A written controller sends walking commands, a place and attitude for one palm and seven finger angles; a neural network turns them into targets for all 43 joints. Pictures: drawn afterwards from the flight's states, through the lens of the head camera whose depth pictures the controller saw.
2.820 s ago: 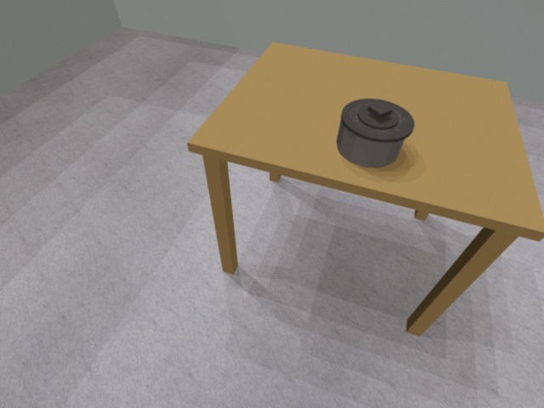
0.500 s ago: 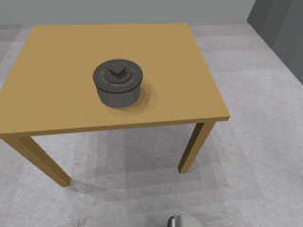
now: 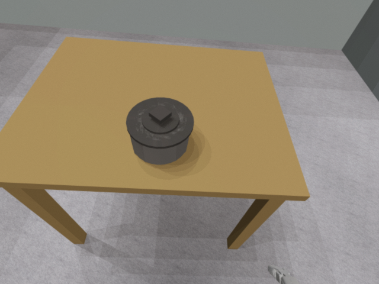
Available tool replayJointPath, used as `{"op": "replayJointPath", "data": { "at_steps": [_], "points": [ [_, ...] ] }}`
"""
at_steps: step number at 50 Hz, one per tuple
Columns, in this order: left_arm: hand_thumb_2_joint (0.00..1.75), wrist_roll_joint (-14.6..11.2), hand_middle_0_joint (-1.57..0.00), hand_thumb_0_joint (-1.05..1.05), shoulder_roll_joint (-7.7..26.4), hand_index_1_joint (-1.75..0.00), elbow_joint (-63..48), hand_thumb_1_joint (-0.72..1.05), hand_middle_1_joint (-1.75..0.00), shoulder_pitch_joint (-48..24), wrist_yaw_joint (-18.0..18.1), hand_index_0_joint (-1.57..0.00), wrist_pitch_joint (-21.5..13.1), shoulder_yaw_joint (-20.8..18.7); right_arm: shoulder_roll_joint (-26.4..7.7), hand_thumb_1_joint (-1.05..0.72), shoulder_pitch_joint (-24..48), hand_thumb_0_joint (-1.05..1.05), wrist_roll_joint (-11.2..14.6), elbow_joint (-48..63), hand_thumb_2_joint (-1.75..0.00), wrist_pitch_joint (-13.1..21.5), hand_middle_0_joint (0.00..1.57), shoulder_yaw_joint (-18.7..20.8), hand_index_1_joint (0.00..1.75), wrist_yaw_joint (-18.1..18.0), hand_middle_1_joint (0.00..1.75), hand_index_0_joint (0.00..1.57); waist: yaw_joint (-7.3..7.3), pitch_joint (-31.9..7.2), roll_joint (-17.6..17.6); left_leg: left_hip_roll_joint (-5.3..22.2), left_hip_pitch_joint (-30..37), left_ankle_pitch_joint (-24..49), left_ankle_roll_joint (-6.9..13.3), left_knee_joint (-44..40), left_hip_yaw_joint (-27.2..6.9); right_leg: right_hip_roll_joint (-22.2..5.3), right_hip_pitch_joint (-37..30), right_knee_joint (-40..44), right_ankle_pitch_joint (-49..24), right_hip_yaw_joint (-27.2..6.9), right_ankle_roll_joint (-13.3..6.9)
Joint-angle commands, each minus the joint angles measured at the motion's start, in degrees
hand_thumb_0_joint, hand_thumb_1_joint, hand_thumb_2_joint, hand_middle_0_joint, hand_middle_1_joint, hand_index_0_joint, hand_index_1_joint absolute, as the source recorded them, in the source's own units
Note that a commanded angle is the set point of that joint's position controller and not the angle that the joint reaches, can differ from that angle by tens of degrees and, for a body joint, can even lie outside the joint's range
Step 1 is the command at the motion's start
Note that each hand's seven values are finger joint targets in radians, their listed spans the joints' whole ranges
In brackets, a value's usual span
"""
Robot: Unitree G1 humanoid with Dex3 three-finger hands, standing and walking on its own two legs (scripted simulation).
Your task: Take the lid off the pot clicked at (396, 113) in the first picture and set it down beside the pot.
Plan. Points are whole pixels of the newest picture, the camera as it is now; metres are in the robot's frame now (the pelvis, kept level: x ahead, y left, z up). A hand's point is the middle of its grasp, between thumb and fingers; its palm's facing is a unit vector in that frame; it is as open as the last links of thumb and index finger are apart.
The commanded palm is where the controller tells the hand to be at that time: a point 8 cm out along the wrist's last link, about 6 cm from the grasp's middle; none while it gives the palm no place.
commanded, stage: come to a stop and stand still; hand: left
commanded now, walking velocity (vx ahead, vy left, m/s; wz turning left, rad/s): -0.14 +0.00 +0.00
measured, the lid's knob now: (160, 114) +0.49 +0.12 +0.04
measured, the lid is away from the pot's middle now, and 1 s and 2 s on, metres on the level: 0.00 0.00 0.00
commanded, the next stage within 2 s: look again from close up in 0.94 s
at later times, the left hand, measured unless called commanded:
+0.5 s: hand out of the picture -0.03 +0.16 -0.18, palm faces +0.07 -0.98 -0.20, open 7.3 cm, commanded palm none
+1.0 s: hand out of the picture -0.04 +0.17 -0.18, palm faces +0.03 -0.98 -0.18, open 7.3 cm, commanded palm none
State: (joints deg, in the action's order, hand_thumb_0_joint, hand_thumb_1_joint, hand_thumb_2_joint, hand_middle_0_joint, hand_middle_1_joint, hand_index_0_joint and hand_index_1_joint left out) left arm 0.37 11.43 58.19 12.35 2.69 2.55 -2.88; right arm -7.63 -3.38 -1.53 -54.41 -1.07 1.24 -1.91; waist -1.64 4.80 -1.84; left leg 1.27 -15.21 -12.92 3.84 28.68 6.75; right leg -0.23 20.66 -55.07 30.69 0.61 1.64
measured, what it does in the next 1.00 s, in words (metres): steps on the spot: right foot, then left foot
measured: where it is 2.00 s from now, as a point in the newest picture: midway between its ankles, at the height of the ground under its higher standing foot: outside the picture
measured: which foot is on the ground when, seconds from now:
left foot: down 0.00-0.20, up 0.22-0.48, down 0.50-1.00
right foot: up 0.00-0.18, down 0.20-1.00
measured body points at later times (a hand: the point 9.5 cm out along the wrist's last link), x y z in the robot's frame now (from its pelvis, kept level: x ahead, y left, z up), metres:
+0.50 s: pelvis -0.03 -0.02 +0.00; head -0.02 -0.01 +0.45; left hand -0.03 +0.21 -0.16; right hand +0.00 -0.28 -0.15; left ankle -0.05 +0.09 -0.74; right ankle -0.03 -0.17 -0.74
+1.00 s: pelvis -0.04 +0.00 +0.00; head -0.04 +0.00 +0.45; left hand -0.04 +0.22 -0.16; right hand -0.06 -0.22 -0.16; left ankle -0.05 +0.09 -0.74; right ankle -0.05 -0.14 -0.74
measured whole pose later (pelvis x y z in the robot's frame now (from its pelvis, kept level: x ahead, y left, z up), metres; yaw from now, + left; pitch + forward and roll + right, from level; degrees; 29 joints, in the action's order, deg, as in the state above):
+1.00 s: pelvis -0.04 +0.00 +0.00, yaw +0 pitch -1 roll +0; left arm 0.5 8.4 65.9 15.3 2.1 0.2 -0.5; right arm -7.3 -16.6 -0.9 -65.5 0.1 0.0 -1.5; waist 0.2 0.7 -0.6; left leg -2.0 -8.7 -13.3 2.5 22.8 3.0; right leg -2.6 9.4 -23.7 13.3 1.1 1.8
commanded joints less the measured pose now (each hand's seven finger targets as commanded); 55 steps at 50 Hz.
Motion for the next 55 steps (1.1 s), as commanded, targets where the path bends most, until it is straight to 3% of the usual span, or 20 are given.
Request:
{"op": "replayJointPath", "data": {
  "at_steps": [1, 6, 8, 9, 10, 11, 12, 14, 19, 23, 26, 27, 30, 33, 39, 49, 51, 52, 53, 55],
  "points": [
    [0.9, 0.28, -0.2, 0.0, 4.64, -0.3, -3.58, 0.9, -0.3, 4.74, 0.16, -0.2, -0.09, -1.9, -12.74, -0.9, -3.04, 0.0, 0.07, 3.2, -0.9, -0.69, 0.2, 3.77, 0.3, -0.75, 0.3, 0.2, 1.22, -9.6, 8.23, 16.54, 13.07, 46.92, 7.28, -4.48, -9.75, -1.59, 4.47, -2.72, -0.5, -3.03, 0.63],
    [0.9, 0.7, -0.2, 0.0, 3.41, -0.3, -3.52, 0.9, -0.3, 8.37, -0.16, -0.2, -0.67, -1.26, -12.51, -0.9, -1.98, 0.0, 0.11, 3.43, -0.9, -1.03, 0.2, 4.0, 0.3, 0.3, 0.3, 0.2, 0.55, -9.4, 10.59, 15.03, 6.44, 27.24, 5.13, -4.6, -9.73, -1.99, -4.8, 14.72, -7.18, 0.88, -0.17],
    [0.9, 1.25, -0.2, 0.0, 4.62, -0.3, -2.35, 0.9, -0.3, 11.06, -0.07, -0.2, -1.62, -0.79, -10.8, -0.9, -2.23, 0.0, 0.86, 2.92, -0.9, -1.08, 0.2, 3.67, 0.3, 0.87, 0.3, 0.2, -0.64, -9.16, 4.71, 9.57, 3.02, 11.54, 0.67, 1.35, -7.06, -2.94, -10.45, 31.27, -20.42, 0.32, 0.16],
    [0.9, 1.68, -0.2, 0.0, 8.52, -0.3, -2.89, 0.9, -0.3, 8.95, 0.14, -0.2, -2.38, -0.88, -7.42, -0.9, -4.26, 0.0, 1.47, 3.23, -0.9, -1.11, 0.2, 3.3, 0.3, 1.25, 0.3, 0.2, 0.92, -7.06, -7.11, 3.39, -2.85, -3.0, -2.94, 6.76, -4.19, -11.25, -10.54, 37.16, -25.66, -11.57, -2.84],
    [0.9, 1.65, -0.2, 0.0, 12.19, -0.3, -4.09, 0.9, -0.3, 6.47, -0.18, -0.2, -2.65, -1.14, -6.54, -0.9, -4.19, 0.0, 1.37, 4.24, -0.9, -1.68, 0.2, 3.01, 0.3, 1.46, 0.3, 0.2, 1.56, -4.04, -12.33, -0.8, -5.76, -15.66, -5.17, 10.95, -3.13, -21.37, -5.77, 40.59, -26.95, -21.41, -8.93],
    [0.9, 1.5, -0.2, 0.0, 13.55, -0.3, -4.67, 0.9, -0.3, 6.45, -0.47, -0.2, -2.47, -1.31, -7.67, -0.9, -1.8, 0.0, 0.89, 4.21, -0.9, -2.41, 0.2, 3.22, 0.3, 1.67, 0.3, 0.2, -0.38, -4.18, -7.85, -0.93, -3.94, -17.76, -5.21, 18.26, -5.92, -22.55, -0.65, 42.67, -19.55, -22.32, -12.07],
    [0.9, 1.49, -0.2, 0.0, 13.07, -0.3, -4.25, 0.9, -0.3, 4.99, -0.3, -0.2, -2.57, -1.67, -7.64, -0.9, -0.83, 0.0, 0.65, 4.11, -0.9, -2.62, 0.2, 3.26, 0.3, 1.71, 0.3, 0.2, -0.07, -2.05, -11.36, -0.86, -7.7, -16.82, -4.74, 22.94, -7.97, -20.78, -1.04, 42.75, -18.88, -23.66, -12.21],
    [0.9, 1.3, -0.2, 0.0, 11.45, -0.3, -4.37, 0.9, -0.3, 2.69, -0.34, -0.2, -2.69, -1.43, -8.91, -0.9, -4.23, 0.0, 0.74, 2.24, -0.9, -2.08, 0.2, 3.58, 0.3, 1.85, 0.3, 0.2, 1.29, -1.09, -10.25, -0.04, -9.86, -12.73, -4.78, 26.82, -8.3, -18.13, -3.58, 40.65, -23.71, -17.6, -11.59],
    [0.9, 1.43, -0.2, 0.0, 11.39, -0.3, -2.77, 0.9, -0.3, 7.59, -0.49, -0.2, -2.95, -1.88, -7.15, -0.9, -5.06, 0.0, 1.03, 1.28, -0.9, -0.32, 0.2, 2.35, 0.3, 1.82, 0.3, 0.2, -1.86, -4.99, -8.69, -1.37, -7.5, -13.04, -5.59, 13.36, -4.75, -16.78, -14.46, 36.21, -36.2, -12.7, -11.32],
    [0.9, 0.62, -0.2, 0.0, 9.67, -0.3, -1.79, 0.9, -0.3, 3.79, -0.4, -0.2, -2.47, -1.44, -6.37, -0.9, -13.26, 0.0, 1.01, -2.41, -0.9, 0.6, 0.2, 1.51, 0.3, 1.08, 0.3, 0.2, 1.85, -4.95, -7.16, -1.29, 8.14, -0.71, -4.87, -7.05, -4.95, -12.56, -5.95, 32.95, -26.28, -8.48, -6.71],
    [0.9, 0.52, -0.2, 0.0, 3.97, -0.3, -1.78, 0.9, -0.3, 3.32, -0.73, -0.2, -1.52, -0.35, -12.34, -0.9, -12.86, 0.0, 0.16, -2.53, -0.9, 1.04, 0.2, 1.7, 0.3, 0.69, 0.3, 0.2, 0.8, -2.75, 11.53, 11.33, 2.06, 1.14, 1.19, -14.78, -20.0, -3.03, -3.93, 24.9, -10.92, 1.75, -0.8],
    [0.9, 0.92, -0.2, 0.0, 3.66, -0.3, -0.99, 0.9, -0.3, 1.69, -0.55, -0.2, -1.25, -0.09, -11.4, -0.9, -12.16, 0.0, 0.23, -3.2, -0.9, 1.32, 0.2, 1.48, 0.3, 0.4, 0.3, 0.2, 1.03, -1.21, 16.28, 10.63, -0.04, -0.33, 1.6, -17.9, -21.19, -2.6, -4.53, 22.09, -9.32, 2.1, -0.33],
    [0.9, 0.64, -0.2, 0.0, 3.61, -0.3, 1.36, 0.9, -0.3, 3.1, -0.85, -0.2, -1.28, 0.34, -9.69, -0.9, -11.84, 0.0, 0.31, -3.93, -0.9, 1.55, 0.2, 0.75, 0.3, -0.4, 0.3, 0.2, 0.03, -2.13, 11.56, 9.7, 3.03, 11.19, 2.84, -14.77, -17.46, -3.31, -4.94, 19.95, -9.4, 0.69, -1.21],
    [0.9, 0.36, -0.2, 0.0, 3.13, -0.3, 3.34, 0.9, -0.3, 4.95, -0.71, -0.2, -2.13, 0.75, -8.25, -0.9, -13.06, 0.0, 0.6, -5.27, -0.9, 1.83, 0.2, 0.27, 0.3, -0.59, 0.3, 0.2, -0.37, -4.47, 7.61, 7.0, 4.75, 17.23, 0.99, -9.85, -13.85, -4.17, -10.25, 30.6, -19.09, -0.34, -1.44],
    [0.9, 0.29, -0.2, 0.0, 3.44, -0.3, 4.98, 0.9, -0.3, 4.07, -0.59, -0.2, -2.71, 1.3, -6.93, -0.9, -15.09, 0.0, 0.93, -7.68, -0.9, 1.63, 0.2, 0.17, 0.3, -0.06, 0.3, 0.2, 1.19, -0.5, -1.22, 4.64, 3.2, 4.63, -1.67, -11.41, -12.13, -6.05, -10.15, 34.46, -22.71, -2.05, -2.18],
    [0.9, 0.4, -0.2, 0.0, 2.32, -0.3, 6.68, 0.9, -0.3, 6.55, -0.42, -0.2, -3.11, 1.51, -5.97, -0.9, -15.94, 0.0, 0.97, -9.45, -0.9, 1.98, 0.2, -0.2, 0.3, -0.1, 0.3, 0.2, 1.3, -0.47, 1.82, 4.46, 4.28, 2.87, -1.76, -12.18, -11.49, -5.88, -9.38, 35.02, -22.76, -2.36, -2.12],
    [0.9, 0.36, -0.2, 0.0, 1.8, -0.3, 7.08, 0.9, -0.3, 6.97, -0.35, -0.2, -3.26, 1.58, -5.75, -0.9, -16.13, 0.0, 0.92, -9.71, -0.9, 2.1, 0.2, -0.32, 0.3, -0.21, 0.3, 0.2, 1.53, -1.62, 2.59, 4.37, 5.39, 4.84, -1.9, -11.79, -11.41, -5.99, -9.47, 34.86, -23.79, -2.78, -2.25],
    [0.9, 1.33, -0.2, 0.0, 2.72, -0.3, 7.32, 0.9, -0.3, 9.2, 1.81, -0.2, -4.7, 2.84, -8.17, -0.9, -12.72, 0.0, 1.53, -5.69, -0.9, 3.3, 0.2, -0.77, 0.3, 0.6, 0.3, 0.2, 0.46, 0.67, 2.25, 5.67, 0.72, 16.27, -3.17, -1.85, -8.62, -7.15, -8.6, 32.74, -32.07, -3.06, -2.25],
    [0.9, 0.68, -0.2, 0.0, 3.98, -0.3, 5.08, 0.9, -0.3, 8.76, 1.32, -0.2, -4.88, 2.5, -5.9, -0.9, -15.29, 0.0, 0.85, -4.76, -0.9, 3.15, 0.2, -0.88, 0.3, 0.83, 0.3, 0.2, 1.65, -2.81, 3.51, 3.28, 1.25, 3.66, -3.27, -3.78, -9.35, -7.59, -9.61, 31.7, -21.91, -4.42, -3.65],
    [0.9, 0.43, -0.2, 0.0, 4.47, -0.3, 3.36, 0.9, -0.3, 7.76, 0.12, -0.2, -4.4, 2.2, -6.87, -0.9, -15.07, 0.0, 0.6, -3.09, -0.9, 2.78, 0.2, -0.41, 0.3, 0.86, 0.3, 0.2, 1.62, -5.67, 7.01, 3.83, 0.9, -1.12, -2.02, -4.75, -11.26, -6.02, -7.42, 29.26, -13.61, -2.76, -4.21]
  ]
}}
